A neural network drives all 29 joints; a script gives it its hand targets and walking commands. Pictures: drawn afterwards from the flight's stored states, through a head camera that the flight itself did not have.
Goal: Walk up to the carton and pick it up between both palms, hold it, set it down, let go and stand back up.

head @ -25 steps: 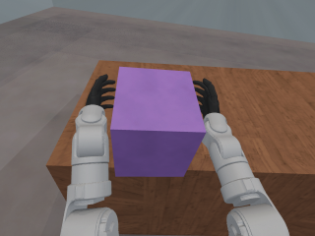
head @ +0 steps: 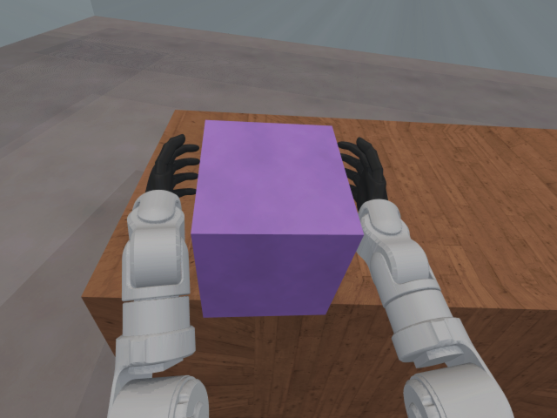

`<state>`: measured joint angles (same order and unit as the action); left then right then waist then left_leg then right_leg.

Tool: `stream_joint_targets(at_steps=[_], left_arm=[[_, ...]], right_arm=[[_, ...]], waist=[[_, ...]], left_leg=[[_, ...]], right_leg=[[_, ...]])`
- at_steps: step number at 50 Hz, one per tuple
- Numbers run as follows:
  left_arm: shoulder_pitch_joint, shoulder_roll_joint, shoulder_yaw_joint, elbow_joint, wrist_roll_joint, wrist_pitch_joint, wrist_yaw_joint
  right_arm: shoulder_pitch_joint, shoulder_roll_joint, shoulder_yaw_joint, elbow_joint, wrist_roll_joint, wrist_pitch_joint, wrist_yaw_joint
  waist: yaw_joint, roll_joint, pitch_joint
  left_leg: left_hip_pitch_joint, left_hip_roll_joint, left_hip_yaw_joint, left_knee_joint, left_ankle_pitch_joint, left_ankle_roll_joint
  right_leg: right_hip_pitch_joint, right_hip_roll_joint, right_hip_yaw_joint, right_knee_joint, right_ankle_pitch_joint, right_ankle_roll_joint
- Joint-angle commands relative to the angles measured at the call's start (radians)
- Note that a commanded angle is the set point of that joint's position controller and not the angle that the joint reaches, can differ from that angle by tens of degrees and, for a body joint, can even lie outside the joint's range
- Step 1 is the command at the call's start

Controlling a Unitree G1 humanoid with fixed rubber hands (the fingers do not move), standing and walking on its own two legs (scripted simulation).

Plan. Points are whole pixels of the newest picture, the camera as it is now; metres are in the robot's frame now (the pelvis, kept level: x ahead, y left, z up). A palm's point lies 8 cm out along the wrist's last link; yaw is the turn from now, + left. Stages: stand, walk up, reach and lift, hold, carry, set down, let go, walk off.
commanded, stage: hold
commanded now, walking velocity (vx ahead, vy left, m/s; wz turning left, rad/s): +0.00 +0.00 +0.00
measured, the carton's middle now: (267, 221) +0.36 +0.01 +0.13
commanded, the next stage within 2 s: none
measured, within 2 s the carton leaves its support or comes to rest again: neither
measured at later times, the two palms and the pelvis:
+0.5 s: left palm (164, 188) +0.35 +0.14 +0.20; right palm (369, 191) +0.35 -0.13 +0.19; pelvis +0.00 +0.00 +0.00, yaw +0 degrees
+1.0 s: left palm (163, 190) +0.35 +0.14 +0.20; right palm (370, 193) +0.35 -0.13 +0.19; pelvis -0.01 +0.00 +0.00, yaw +0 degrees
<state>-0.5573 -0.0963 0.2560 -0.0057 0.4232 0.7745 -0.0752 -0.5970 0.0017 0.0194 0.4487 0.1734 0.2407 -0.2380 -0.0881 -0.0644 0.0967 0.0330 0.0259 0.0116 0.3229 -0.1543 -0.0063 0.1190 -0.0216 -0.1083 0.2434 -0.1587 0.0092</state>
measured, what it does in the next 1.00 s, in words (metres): stands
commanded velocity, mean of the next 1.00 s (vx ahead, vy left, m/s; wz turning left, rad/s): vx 0.00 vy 0.00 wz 0.00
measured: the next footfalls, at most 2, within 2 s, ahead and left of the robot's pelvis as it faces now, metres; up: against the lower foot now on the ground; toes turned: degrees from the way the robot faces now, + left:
none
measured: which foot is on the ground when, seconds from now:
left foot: down 0.00-1.00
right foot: down 0.00-1.00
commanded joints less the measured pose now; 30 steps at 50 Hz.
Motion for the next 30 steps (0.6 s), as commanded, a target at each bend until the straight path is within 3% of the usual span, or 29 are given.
stream_joint_targets(at_steps=[1, 14, 26, 30], left_arm=[[-0.557, -0.488, -0.449, -0.047, -0.151, -0.059, -0.111], [-0.592, -0.496, -0.415, 0.011, -0.142, -0.062, -0.113], [-0.556, -0.495, -0.434, -0.052, -0.156, -0.064, -0.116], [-0.551, -0.479, -0.439, -0.059, -0.15, -0.061, -0.117]], right_arm=[[-0.743, 0.537, 0.357, -0.307, 0.048, -0.061, 0.078], [-0.784, 0.541, 0.321, -0.268, 0.035, -0.065, 0.086], [-0.753, 0.55, 0.383, -0.304, 0.064, -0.064, 0.07], [-0.739, 0.547, 0.381, -0.3, 0.062, -0.052, 0.068]], waist=[[-0.006, 0.08, -0.331], [-0.003, 0.073, -0.332], [0.001, 0.073, -0.379], [-0.003, 0.076, -0.34]], left_leg=[[0.129, -0.049, 0.038, -0.01, 0.231, -0.013], [0.104, -0.055, 0.043, -0.024, 0.174, 0.001], [0.144, -0.061, 0.037, 0.01, 0.312, -0.013], [0.137, -0.058, 0.04, 0.0, 0.286, -0.017]], right_leg=[[-0.011, 0.066, -0.023, -0.022, 0.134, 0.027], [-0.03, 0.061, -0.019, -0.026, 0.079, 0.025], [0.025, 0.072, -0.021, -0.004, 0.24, 0.034], [0.008, 0.07, -0.02, -0.013, 0.21, 0.034]])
